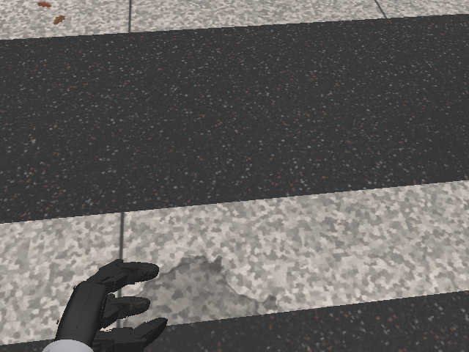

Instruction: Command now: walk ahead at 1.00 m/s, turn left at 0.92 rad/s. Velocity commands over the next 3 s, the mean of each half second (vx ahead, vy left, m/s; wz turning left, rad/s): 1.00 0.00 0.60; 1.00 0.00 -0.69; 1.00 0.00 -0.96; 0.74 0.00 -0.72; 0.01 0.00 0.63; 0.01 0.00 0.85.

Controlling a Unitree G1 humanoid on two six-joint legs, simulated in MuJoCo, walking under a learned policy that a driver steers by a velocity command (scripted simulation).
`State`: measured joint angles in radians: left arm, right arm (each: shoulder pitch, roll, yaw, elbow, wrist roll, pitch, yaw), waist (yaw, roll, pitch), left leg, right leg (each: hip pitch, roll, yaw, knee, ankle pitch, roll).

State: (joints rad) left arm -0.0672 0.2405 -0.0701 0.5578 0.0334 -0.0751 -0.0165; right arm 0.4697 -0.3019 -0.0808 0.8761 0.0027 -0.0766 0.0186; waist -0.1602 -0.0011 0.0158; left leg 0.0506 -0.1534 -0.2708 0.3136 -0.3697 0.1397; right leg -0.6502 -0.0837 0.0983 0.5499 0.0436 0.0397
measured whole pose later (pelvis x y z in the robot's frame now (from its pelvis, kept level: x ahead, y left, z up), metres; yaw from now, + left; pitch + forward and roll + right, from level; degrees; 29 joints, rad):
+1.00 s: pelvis +0.90 +0.07 -0.04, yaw -5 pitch -1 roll +0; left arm 0.21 0.32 0.07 0.78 0.02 -0.01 -0.03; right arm 0.29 -0.25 -0.02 0.83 -0.04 -0.08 -0.01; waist 0.03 -0.01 0.05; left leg -0.13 0.03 0.06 1.37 -0.39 -0.02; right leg -0.52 0.14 -0.12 0.77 -0.27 -0.21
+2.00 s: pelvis +1.64 -0.20 -0.01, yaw -53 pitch +0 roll +0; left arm 0.16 0.25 0.01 0.77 0.02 -0.04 0.01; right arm 0.23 -0.21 0.00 0.75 -0.01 -0.02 -0.02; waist -0.03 -0.02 0.15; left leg -0.50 0.06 -0.05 1.25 -0.43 -0.04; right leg -0.34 0.13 -0.12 0.52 -0.18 -0.17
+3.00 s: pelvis +1.73 -0.31 +0.01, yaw -6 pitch +2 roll +1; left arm 0.23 0.27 0.04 0.68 0.03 0.00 0.02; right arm 0.15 -0.32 -0.08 0.66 -0.01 0.09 0.06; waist 0.04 0.03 0.05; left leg -0.43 -0.04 -0.06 0.90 -0.46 -0.05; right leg -0.22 -0.05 -0.09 0.45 -0.26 -0.01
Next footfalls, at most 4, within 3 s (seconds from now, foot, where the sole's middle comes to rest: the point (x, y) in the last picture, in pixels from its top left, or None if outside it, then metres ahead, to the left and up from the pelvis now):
0.06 right None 0.26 -0.18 -0.77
0.50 left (157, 320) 0.58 0.15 -0.77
0.94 right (177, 189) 1.04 0.05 -0.77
1.36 left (151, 105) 1.49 0.13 -0.77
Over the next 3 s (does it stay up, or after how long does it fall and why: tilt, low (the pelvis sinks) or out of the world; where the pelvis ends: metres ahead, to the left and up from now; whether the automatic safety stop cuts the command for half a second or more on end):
stays up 1.73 -0.31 0.01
